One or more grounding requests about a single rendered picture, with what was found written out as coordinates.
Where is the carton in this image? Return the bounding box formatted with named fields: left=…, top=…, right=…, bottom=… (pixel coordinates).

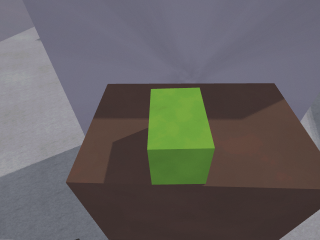
left=147, top=87, right=215, bottom=185

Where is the pedestal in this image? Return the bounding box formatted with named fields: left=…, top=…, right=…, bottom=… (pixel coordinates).
left=66, top=83, right=320, bottom=240

